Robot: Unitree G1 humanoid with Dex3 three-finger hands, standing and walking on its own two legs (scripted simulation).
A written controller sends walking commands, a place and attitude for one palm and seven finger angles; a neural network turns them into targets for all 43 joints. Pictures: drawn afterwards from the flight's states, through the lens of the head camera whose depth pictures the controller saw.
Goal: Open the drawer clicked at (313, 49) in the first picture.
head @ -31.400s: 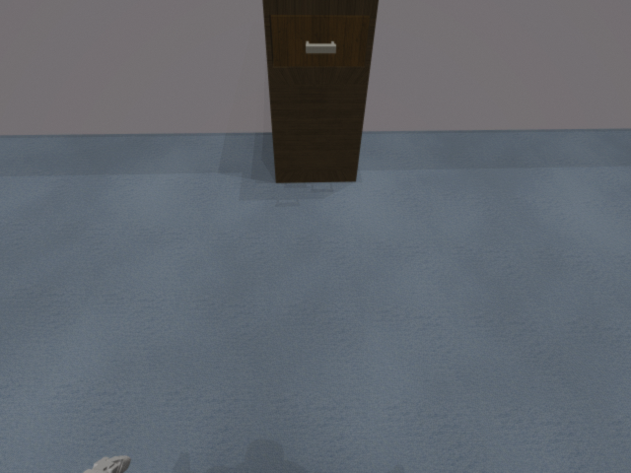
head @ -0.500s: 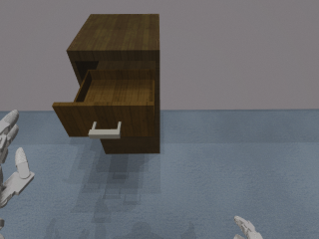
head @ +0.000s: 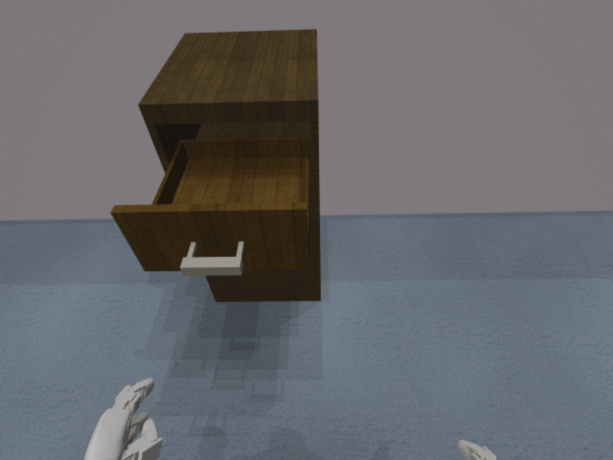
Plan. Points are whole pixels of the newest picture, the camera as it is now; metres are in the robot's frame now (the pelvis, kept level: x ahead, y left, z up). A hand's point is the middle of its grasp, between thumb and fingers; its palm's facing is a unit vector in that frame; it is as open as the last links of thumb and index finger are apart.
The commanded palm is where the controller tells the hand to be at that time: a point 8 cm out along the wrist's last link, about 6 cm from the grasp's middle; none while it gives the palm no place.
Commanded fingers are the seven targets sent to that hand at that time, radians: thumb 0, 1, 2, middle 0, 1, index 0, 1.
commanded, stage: let the arm hang, fingers relaxed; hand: left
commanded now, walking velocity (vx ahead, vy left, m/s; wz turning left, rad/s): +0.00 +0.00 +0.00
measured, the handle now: (214, 256) +0.49 +0.21 -0.07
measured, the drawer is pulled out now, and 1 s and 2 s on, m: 0.30 0.30 0.30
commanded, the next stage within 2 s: look to check the result in 0.92 s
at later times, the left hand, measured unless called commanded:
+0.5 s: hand out of the picture +0.00 +0.21 -0.15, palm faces +0.01 -0.98 -0.22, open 7.3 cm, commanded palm none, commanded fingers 0.00 0.90 0.90 -0.20 -0.30 -0.20 -0.30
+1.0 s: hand out of the picture -0.01 +0.20 -0.16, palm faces +0.00 -0.99 -0.15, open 7.3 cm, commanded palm none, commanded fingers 0.00 0.90 0.90 -0.20 -0.30 -0.20 -0.30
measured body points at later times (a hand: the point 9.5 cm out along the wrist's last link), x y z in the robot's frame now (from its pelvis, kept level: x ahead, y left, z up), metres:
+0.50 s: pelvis +0.01 +0.03 +0.02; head +0.03 +0.02 +0.47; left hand +0.00 +0.26 -0.14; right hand +0.00 -0.19 -0.14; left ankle +0.00 +0.11 -0.72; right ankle +0.01 -0.08 -0.72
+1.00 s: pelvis +0.01 +0.04 +0.02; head +0.03 +0.05 +0.47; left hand -0.01 +0.25 -0.15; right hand -0.04 -0.16 -0.14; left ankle +0.00 +0.11 -0.72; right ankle +0.01 -0.08 -0.72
